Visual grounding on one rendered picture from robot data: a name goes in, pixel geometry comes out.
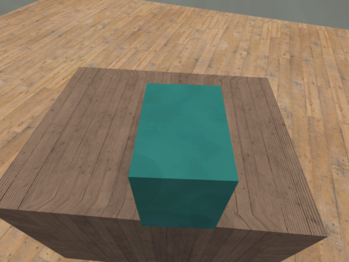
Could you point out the carton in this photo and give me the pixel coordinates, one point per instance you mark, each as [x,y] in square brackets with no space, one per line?
[182,172]

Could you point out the pedestal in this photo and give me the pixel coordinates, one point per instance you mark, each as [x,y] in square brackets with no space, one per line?
[68,187]

